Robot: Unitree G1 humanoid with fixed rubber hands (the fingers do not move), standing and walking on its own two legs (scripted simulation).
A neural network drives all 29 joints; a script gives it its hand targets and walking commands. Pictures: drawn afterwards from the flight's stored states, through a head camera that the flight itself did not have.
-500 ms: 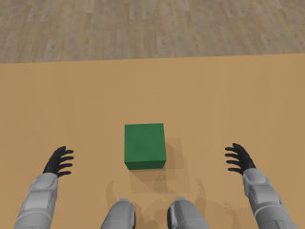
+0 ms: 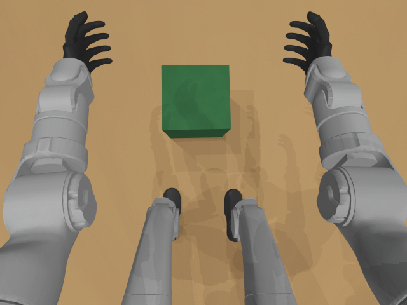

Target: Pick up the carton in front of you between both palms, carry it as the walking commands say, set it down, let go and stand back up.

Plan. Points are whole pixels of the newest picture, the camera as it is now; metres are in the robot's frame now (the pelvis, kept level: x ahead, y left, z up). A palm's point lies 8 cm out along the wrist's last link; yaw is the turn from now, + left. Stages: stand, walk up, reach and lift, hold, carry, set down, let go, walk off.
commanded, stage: reach and lift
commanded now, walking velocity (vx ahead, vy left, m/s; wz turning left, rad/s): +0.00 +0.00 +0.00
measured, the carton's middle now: (195, 106) +0.54 +0.03 -0.53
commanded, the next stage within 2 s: none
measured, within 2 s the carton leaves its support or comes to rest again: leaves its support in 1.92 s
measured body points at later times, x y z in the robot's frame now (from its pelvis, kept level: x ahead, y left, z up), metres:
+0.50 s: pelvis +0.03 +0.00 -0.10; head +0.38 +0.00 +0.19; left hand +0.55 +0.22 -0.26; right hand +0.56 -0.17 -0.26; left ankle +0.09 +0.12 -0.62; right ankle +0.09 -0.14 -0.62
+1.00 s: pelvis -0.02 +0.00 -0.27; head +0.36 +0.01 -0.04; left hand +0.54 +0.21 -0.46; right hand +0.56 -0.16 -0.45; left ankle +0.09 +0.12 -0.62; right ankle +0.09 -0.14 -0.62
